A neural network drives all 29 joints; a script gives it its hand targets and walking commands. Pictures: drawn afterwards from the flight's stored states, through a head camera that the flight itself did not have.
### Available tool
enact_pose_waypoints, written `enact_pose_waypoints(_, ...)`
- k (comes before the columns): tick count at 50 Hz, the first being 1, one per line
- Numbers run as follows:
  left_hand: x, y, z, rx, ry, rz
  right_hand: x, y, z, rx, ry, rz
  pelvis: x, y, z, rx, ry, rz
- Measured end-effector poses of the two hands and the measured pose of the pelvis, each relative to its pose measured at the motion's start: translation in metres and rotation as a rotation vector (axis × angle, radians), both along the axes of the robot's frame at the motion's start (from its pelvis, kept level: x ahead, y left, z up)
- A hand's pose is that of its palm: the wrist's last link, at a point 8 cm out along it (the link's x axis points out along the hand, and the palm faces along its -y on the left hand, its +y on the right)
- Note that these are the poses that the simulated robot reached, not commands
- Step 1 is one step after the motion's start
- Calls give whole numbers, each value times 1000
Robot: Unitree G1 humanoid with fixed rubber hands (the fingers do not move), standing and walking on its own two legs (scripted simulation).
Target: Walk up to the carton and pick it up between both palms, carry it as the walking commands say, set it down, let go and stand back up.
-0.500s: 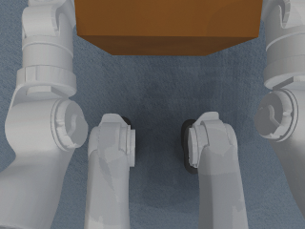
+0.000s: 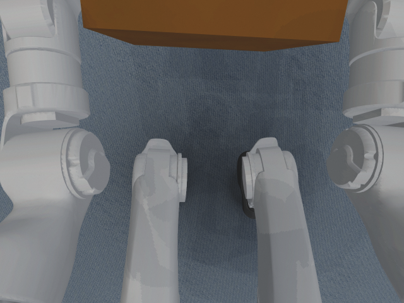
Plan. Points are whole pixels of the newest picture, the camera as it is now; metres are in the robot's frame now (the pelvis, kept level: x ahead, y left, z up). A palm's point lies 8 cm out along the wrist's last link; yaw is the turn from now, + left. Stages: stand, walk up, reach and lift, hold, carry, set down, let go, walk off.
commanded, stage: reach and lift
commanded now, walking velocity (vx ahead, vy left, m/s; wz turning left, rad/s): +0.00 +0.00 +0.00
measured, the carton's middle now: out of the picture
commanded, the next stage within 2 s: none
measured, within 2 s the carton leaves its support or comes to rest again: neither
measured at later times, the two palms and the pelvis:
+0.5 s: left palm out of the picture +0.55 +0.19 -0.04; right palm out of the picture +0.56 -0.17 -0.04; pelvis +0.04 -0.02 +0.06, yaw +2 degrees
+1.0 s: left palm out of the picture +0.50 +0.20 +0.03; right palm out of the picture +0.51 -0.17 +0.03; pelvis +0.03 +0.00 +0.11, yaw +0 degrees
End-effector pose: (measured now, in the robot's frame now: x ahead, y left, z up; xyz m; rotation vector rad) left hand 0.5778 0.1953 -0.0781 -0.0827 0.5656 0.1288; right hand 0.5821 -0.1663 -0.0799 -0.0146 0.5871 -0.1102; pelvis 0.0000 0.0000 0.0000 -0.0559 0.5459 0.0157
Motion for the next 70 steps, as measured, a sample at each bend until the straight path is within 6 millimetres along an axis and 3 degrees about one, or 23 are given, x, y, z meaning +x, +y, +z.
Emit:
enact_pose_waypoints(4,-13,-10,7,19,122,-45,-13,-11,18,-42,121,20,4,3,1,0,98,-7)
enact_pose_waypoints(10,-35,-18,8,23,191,-42,-30,-19,19,-51,191,40,13,1,16,16,166,-19)
enact_pose_waypoints(16,-19,-1,36,21,63,27,-5,-2,33,16,62,44,15,-5,28,32,204,-17)
enact_pose_waypoints(20,-17,6,47,18,71,45,4,5,43,28,71,56,23,-11,38,37,225,-8)
enact_pose_waypoints(28,-38,-14,43,18,203,-23,-32,-16,49,-22,204,25,51,-17,70,21,278,0)
enact_pose_waypoints(32,-38,-20,69,31,139,-27,-36,-20,71,14,139,-8,55,-15,83,19,278,-9)
enact_pose_waypoints(39,-38,-2,127,40,71,16,-27,-3,116,66,73,11,47,-11,94,39,251,-27)
enact_pose_waypoints(41,-45,3,129,33,102,23,-32,1,119,51,104,31,44,-10,99,42,243,-26)
enact_pose_waypoints(46,-71,7,108,7,204,13,-58,4,106,-4,206,50,36,-8,110,37,224,-18)
enact_pose_waypoints(49,-76,3,104,-4,182,2,-67,1,108,-20,183,35,33,-5,114,22,217,-9)
enact_pose_waypoints(52,-66,-2,117,-28,107,7,-63,-4,125,-10,108,6,30,-1,115,8,193,1)
enact_pose_waypoints(58,-44,-10,164,0,43,-12,-44,-12,171,12,41,-10,33,5,121,4,161,11)
enact_pose_waypoints(66,-72,-20,174,24,224,-18,-67,-23,179,5,222,20,61,0,155,41,151,-14)
enact_pose_waypoints(70,-81,-15,183,39,199,8,-67,-17,183,20,196,41,71,-5,170,49,162,-23)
